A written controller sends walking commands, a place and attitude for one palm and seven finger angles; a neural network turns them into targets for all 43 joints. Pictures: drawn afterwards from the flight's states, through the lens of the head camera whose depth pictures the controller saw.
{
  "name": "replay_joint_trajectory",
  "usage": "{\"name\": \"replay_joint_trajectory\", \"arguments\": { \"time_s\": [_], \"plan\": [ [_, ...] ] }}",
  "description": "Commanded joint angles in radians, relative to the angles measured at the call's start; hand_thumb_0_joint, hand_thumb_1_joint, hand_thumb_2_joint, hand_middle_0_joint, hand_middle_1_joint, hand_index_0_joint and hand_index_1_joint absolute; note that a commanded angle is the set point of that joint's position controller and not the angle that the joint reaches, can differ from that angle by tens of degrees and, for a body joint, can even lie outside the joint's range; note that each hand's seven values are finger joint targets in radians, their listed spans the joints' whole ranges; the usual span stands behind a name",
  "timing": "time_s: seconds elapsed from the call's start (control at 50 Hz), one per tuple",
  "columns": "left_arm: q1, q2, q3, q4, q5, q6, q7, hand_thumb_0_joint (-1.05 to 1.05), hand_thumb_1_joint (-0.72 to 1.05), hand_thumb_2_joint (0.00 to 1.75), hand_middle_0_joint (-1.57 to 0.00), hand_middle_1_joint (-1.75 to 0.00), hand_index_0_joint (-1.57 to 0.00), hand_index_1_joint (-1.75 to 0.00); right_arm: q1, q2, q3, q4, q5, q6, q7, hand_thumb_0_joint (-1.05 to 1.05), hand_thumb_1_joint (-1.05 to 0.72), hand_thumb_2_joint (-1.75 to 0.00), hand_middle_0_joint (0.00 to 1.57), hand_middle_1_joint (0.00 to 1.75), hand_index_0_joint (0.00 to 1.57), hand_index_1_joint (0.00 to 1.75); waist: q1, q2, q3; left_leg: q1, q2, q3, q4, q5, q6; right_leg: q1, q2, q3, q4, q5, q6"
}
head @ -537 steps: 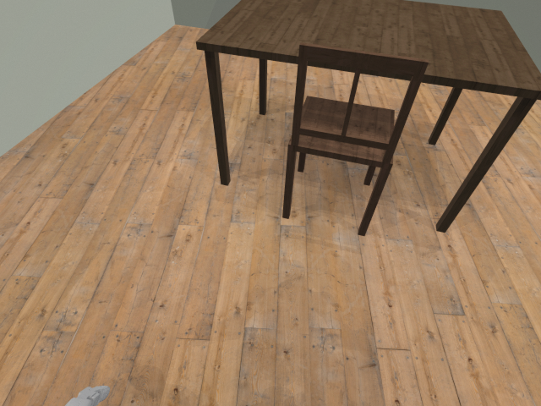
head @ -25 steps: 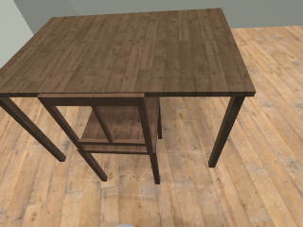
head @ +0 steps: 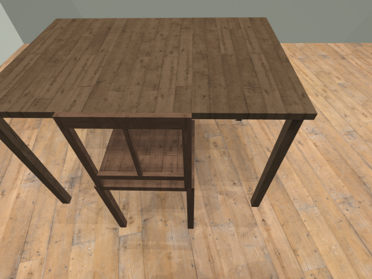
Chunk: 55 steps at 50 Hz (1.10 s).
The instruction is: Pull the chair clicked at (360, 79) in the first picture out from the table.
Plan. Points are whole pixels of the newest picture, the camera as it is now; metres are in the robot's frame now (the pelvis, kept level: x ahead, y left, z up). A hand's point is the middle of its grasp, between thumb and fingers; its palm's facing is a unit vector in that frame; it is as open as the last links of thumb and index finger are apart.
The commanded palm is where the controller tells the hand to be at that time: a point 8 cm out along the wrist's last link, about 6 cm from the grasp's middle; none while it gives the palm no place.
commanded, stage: look again from close up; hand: left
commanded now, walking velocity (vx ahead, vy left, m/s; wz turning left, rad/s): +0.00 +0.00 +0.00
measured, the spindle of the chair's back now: (134, 153) +0.50 +0.21 -0.11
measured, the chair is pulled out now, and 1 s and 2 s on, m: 0.00 0.00 0.00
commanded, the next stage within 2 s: shuffle to correct the standing spot in 0.82 s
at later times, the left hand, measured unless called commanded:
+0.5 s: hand out of the picture +0.02 +0.18 -0.18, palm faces +0.00 -0.98 -0.21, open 7.4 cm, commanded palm none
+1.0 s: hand out of the picture +0.01 +0.17 -0.18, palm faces +0.01 -0.99 -0.17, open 7.4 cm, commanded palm none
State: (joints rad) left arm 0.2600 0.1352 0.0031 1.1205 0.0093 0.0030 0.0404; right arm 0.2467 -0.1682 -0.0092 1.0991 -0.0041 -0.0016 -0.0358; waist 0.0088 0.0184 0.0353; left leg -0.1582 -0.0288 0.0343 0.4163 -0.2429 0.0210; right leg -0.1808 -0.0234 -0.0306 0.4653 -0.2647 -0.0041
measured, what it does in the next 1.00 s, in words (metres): stands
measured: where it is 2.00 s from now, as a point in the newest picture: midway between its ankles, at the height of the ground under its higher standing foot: outside the picture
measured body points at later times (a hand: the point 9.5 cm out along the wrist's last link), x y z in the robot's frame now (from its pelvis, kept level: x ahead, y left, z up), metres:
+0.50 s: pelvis +0.00 +0.01 +0.00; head +0.01 +0.00 +0.45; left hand +0.02 +0.24 -0.16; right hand -0.01 -0.20 -0.17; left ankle -0.01 +0.11 -0.74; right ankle -0.01 -0.11 -0.74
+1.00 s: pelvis +0.02 +0.01 +0.00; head +0.03 +0.01 +0.45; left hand +0.01 +0.22 -0.17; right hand +0.02 -0.21 -0.16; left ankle -0.01 +0.11 -0.74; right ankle -0.01 -0.11 -0.74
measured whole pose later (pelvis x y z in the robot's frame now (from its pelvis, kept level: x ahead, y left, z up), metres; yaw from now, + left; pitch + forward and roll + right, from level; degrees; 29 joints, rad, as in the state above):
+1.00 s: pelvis +0.02 +0.01 +0.00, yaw -1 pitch -1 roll +0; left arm 0.30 0.15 -0.01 1.11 0.01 -0.01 0.03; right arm 0.27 -0.15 0.02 1.14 -0.01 -0.03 -0.02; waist 0.01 -0.02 0.03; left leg -0.16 -0.02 0.05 0.46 -0.29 0.03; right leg -0.17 -0.02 -0.02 0.48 -0.30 0.00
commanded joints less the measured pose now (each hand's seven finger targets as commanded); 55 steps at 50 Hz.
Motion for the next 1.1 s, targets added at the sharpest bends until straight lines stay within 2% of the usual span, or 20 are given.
{"name": "replay_joint_trajectory", "arguments": {
  "time_s": [0.0,0.04,0.06,0.08,0.1,0.12,0.14,0.18,0.22,0.24,0.3,0.34,0.54,0.62,0.74,0.9,0.94,1.0,1.04,1.08],
  "plan": [
    [0.063,0.108,0.014,-0.011,-0.004,-0.027,0.002,0.0,0.9,0.9,-0.2,-0.3,-0.2,-0.3,0.077,-0.069,-0.011,-0.011,-0.002,-0.013,-0.004,0.0,-0.9,-0.9,0.2,0.3,0.2,0.3,-0.012,-0.148,-0.018,0.032,0.115,-0.089,-0.066,0.187,-0.007,0.004,-0.114,0.099,-0.119,0.262,-0.03],
    [0.054,0.107,0.016,-0.015,-0.004,-0.023,0.002,0.0,0.9,0.9,-0.2,-0.3,-0.2,-0.3,0.083,-0.065,-0.007,0.008,-0.001,-0.014,-0.003,0.0,-0.9,-0.9,0.2,0.3,0.2,0.3,-0.008,-0.094,-0.002,0.019,0.12,-0.091,-0.082,0.181,-0.002,0.013,-0.098,0.086,-0.128,0.205,-0.024],
    [0.149,0.119,0.011,0.002,0.017,-0.052,0.043,0.0,0.9,0.9,-0.2,-0.3,-0.2,-0.3,0.005,-0.108,-0.007,-0.069,-0.002,-0.036,0.011,0.0,-0.9,-0.9,0.2,0.3,0.2,0.3,0.027,-0.185,0.015,-0.061,0.135,-0.056,0.13,0.248,-0.017,0.017,-0.132,0.134,-0.076,0.614,-0.008],
    [0.098,0.156,0.016,-0.052,0.005,-0.06,0.035,0.0,0.9,0.9,-0.2,-0.3,-0.2,-0.3,0.073,-0.069,-0.005,-0.094,-0.006,-0.026,0.017,0.0,-0.9,-0.9,0.2,0.3,0.2,0.3,-0.029,-0.112,-0.063,-0.07,0.087,-0.061,0.084,-0.036,-0.013,0.038,-0.181,0.172,-0.089,0.381,-0.043],
    [0.059,0.147,0.008,-0.068,0.003,-0.056,0.024,0.0,0.9,0.9,-0.2,-0.3,-0.2,-0.3,0.074,-0.056,-0.002,-0.076,-0.011,-0.024,0.018,0.0,-0.9,-0.9,0.2,0.3,0.2,0.3,-0.029,-0.031,-0.004,-0.071,0.08,-0.064,0.045,-0.043,-0.01,-0.03,-0.161,0.159,-0.095,0.187,-0.061],
    [0.057,0.138,0.006,-0.075,0.003,-0.052,0.018,0.0,0.9,0.9,-0.2,-0.3,-0.2,-0.3,0.103,-0.055,0.004,-0.071,-0.012,-0.026,0.021,0.0,-0.9,-0.9,0.2,0.3,0.2,0.3,-0.036,0.028,0.005,-0.075,0.093,-0.074,0.027,-0.002,-0.007,-0.067,-0.12,0.131,-0.088,0.017,-0.067],
    [0.064,0.146,0.009,-0.084,0.002,-0.047,0.013,0.0,0.9,0.9,-0.2,-0.3,-0.2,-0.3,0.119,-0.062,0.007,-0.071,-0.017,-0.027,0.022,0.0,-0.9,-0.9,0.2,0.3,0.2,0.3,-0.026,0.111,-0.007,-0.086,0.102,-0.067,0.025,0.019,0.006,-0.053,-0.093,0.105,-0.069,-0.012,-0.067],
    [0.076,0.135,0.006,-0.084,0.001,-0.042,0.007,0.0,0.9,0.9,-0.2,-0.3,-0.2,-0.3,0.112,-0.06,0.009,-0.078,-0.012,-0.029,0.019,0.0,-0.9,-0.9,0.2,0.3,0.2,0.3,-0.018,0.076,-0.006,-0.106,0.11,-0.09,0.005,0.045,0.018,-0.027,-0.072,0.093,-0.047,0.012,-0.059],
    [0.072,0.121,0.001,-0.081,0.0,-0.037,0.003,0.0,0.9,0.9,-0.2,-0.3,-0.2,-0.3,0.118,-0.067,0.011,-0.079,-0.009,-0.031,0.016,0.0,-0.9,-0.9,0.2,0.3,0.2,0.3,-0.017,0.007,0.022,-0.123,0.113,-0.098,-0.012,0.03,0.023,-0.031,-0.063,0.09,-0.046,0.003,-0.055],
    [0.069,0.12,0.001,-0.083,0.002,-0.034,0.001,0.0,0.9,0.9,-0.2,-0.3,-0.2,-0.3,0.119,-0.065,0.012,-0.077,-0.01,-0.032,0.014,0.0,-0.9,-0.9,0.2,0.3,0.2,0.3,-0.013,0.005,0.056,-0.136,0.116,-0.104,-0.026,0.03,0.026,-0.041,-0.057,0.085,-0.043,0.009,-0.054],
    [0.076,0.112,-0.001,-0.077,-0.001,-0.032,0.0,0.0,0.9,0.9,-0.2,-0.3,-0.2,-0.3,0.126,-0.075,0.015,-0.066,-0.008,-0.036,0.012,0.0,-0.9,-0.9,0.2,0.3,0.2,0.3,-0.011,-0.033,0.057,-0.122,0.115,-0.105,-0.038,0.054,0.028,-0.032,-0.057,0.088,-0.038,0.039,-0.046],
    [0.079,0.114,0.0,-0.076,0.0,-0.031,0.0,0.0,0.9,0.9,-0.2,-0.3,-0.2,-0.3,0.127,-0.073,0.015,-0.056,-0.009,-0.04,0.01,0.0,-0.9,-0.9,0.2,0.3,0.2,0.3,-0.006,-0.013,0.052,-0.109,0.119,-0.106,-0.047,0.091,0.03,-0.024,-0.057,0.082,-0.03,0.068,-0.043],
    [0.089,0.115,0.002,-0.061,0.001,-0.029,-0.001,0.0,0.9,0.9,-0.2,-0.3,-0.2,-0.3,0.108,-0.07,0.016,-0.02,-0.005,-0.04,0.005,0.0,-0.9,-0.9,0.2,0.3,0.2,0.3,-0.003,-0.033,0.045,-0.07,0.116,-0.092,-0.053,0.119,0.027,-0.019,-0.068,0.086,-0.044,0.113,-0.034],
    [0.092,0.114,0.001,-0.052,0.001,-0.028,-0.001,0.0,0.9,0.9,-0.2,-0.3,-0.2,-0.3,0.101,-0.076,0.016,-0.011,-0.005,-0.04,0.004,0.0,-0.9,-0.9,0.2,0.3,0.2,0.3,-0.006,-0.007,0.035,-0.051,0.116,-0.092,-0.054,0.136,0.026,-0.018,-0.07,0.088,-0.044,0.128,-0.032],
    [0.102,0.112,0.002,-0.044,0.002,-0.029,-0.001,0.0,0.9,0.9,-0.2,-0.3,-0.2,-0.3,0.089,-0.071,0.015,-0.001,-0.004,-0.04,0.001,0.0,-0.9,-0.9,0.2,0.3,0.2,0.3,-0.005,-0.021,0.02,-0.031,0.119,-0.086,-0.044,0.164,0.027,-0.008,-0.073,0.083,-0.049,0.163,-0.03],
    [0.11,0.108,0.002,-0.034,0.003,-0.028,-0.001,0.0,0.9,0.9,-0.2,-0.3,-0.2,-0.3,0.081,-0.074,0.016,0.012,-0.004,-0.04,-0.001,0.0,-0.9,-0.9,0.2,0.3,0.2,0.3,-0.004,-0.003,0.017,-0.021,0.121,-0.082,-0.044,0.187,0.024,-0.002,-0.078,0.081,-0.052,0.183,-0.027],
    [0.12,0.107,0.006,-0.03,0.009,-0.026,-0.005,0.0,0.9,0.9,-0.2,-0.3,-0.2,-0.3,0.098,-0.075,0.013,0.018,-0.007,-0.035,0.002,0.0,-0.9,-0.9,0.2,0.3,0.2,0.3,-0.005,-0.029,0.011,-0.021,0.121,-0.08,-0.04,0.047,0.035,-0.005,-0.064,0.067,-0.037,0.047,-0.034],
    [0.122,0.106,0.011,-0.034,0.014,-0.022,-0.015,0.0,0.9,0.9,-0.2,-0.3,-0.2,-0.3,0.089,-0.084,0.007,0.011,-0.013,-0.028,0.009,0.0,-0.9,-0.9,0.2,0.3,0.2,0.3,-0.003,-0.012,0.085,-0.084,0.118,-0.094,-0.051,-0.16,0.045,-0.066,-0.059,0.077,-0.044,-0.151,-0.049],
    [0.123,0.11,0.015,-0.041,0.016,-0.024,-0.02,0.0,0.9,0.9,-0.2,-0.3,-0.2,-0.3,0.096,-0.079,0.004,0.008,-0.014,-0.028,0.011,0.0,-0.9,-0.9,0.2,0.3,0.2,0.3,-0.003,-0.012,0.113,-0.115,0.118,-0.106,-0.049,-0.198,0.053,-0.076,-0.05,0.079,-0.035,-0.178,-0.059],
    [0.138,0.112,0.02,-0.04,0.015,-0.03,-0.022,0.0,0.9,0.9,-0.2,-0.3,-0.2,-0.3,0.098,-0.076,0.005,0.0,-0.014,-0.035,0.012,0.0,-0.9,-0.9,0.2,0.3,0.2,0.3,0.001,-0.009,0.119,-0.137,0.108,-0.094,-0.009,-0.151,0.054,-0.065,-0.06,0.093,-0.026,-0.151,-0.069]
  ]
}}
